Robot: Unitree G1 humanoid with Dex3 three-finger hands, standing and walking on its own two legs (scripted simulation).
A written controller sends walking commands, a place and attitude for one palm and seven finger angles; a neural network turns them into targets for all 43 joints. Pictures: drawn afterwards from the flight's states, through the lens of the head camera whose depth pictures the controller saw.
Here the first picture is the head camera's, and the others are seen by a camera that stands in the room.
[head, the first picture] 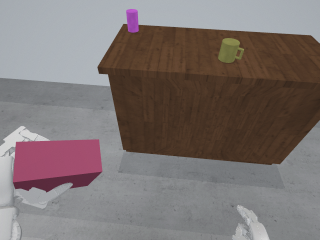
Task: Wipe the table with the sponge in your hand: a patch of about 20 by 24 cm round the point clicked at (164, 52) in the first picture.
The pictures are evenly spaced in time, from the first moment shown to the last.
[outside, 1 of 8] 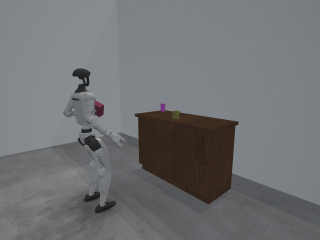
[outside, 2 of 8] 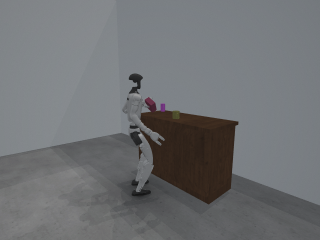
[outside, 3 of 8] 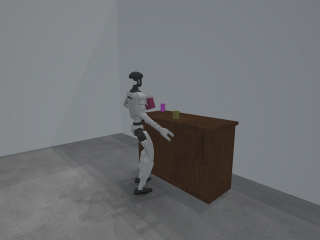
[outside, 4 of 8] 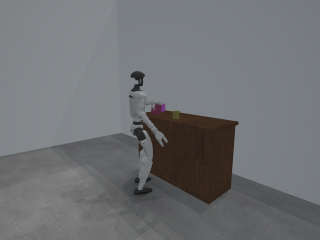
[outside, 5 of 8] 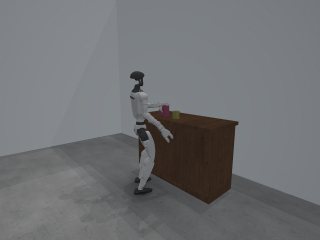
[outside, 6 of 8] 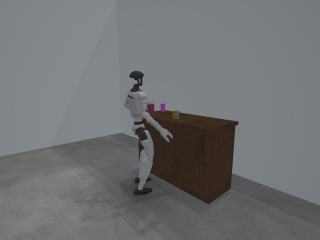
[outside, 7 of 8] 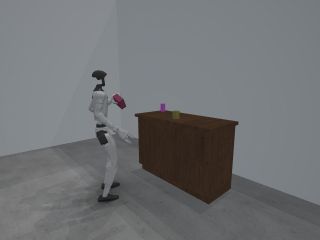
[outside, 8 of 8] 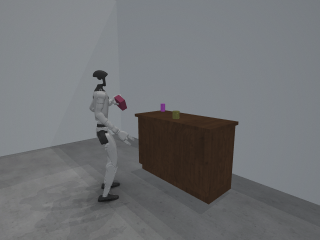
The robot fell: no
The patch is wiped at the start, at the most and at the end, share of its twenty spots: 0.00 1.00 1.00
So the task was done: yes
